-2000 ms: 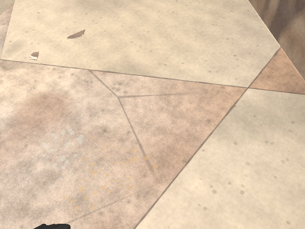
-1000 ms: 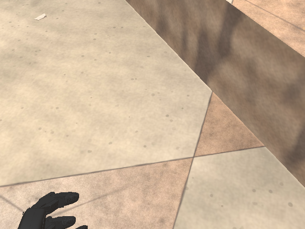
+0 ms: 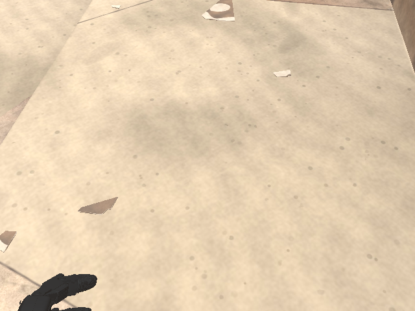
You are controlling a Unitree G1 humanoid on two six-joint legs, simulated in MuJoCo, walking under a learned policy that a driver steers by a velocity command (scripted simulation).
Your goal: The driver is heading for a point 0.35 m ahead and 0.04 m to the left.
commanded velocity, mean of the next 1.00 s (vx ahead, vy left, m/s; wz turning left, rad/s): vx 0.22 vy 0.00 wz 0.27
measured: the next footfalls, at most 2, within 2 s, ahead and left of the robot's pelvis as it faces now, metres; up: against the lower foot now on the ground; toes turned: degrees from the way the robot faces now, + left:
left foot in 0.46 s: +0.36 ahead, +0.16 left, +0.00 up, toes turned +13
right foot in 0.80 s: +0.39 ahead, -0.09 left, +0.00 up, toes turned +13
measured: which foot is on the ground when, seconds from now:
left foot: down 0.00-0.00, up 0.02-0.44, down 0.46-1.00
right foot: down 0.00-0.46, up 0.48-0.78, down 0.80-1.00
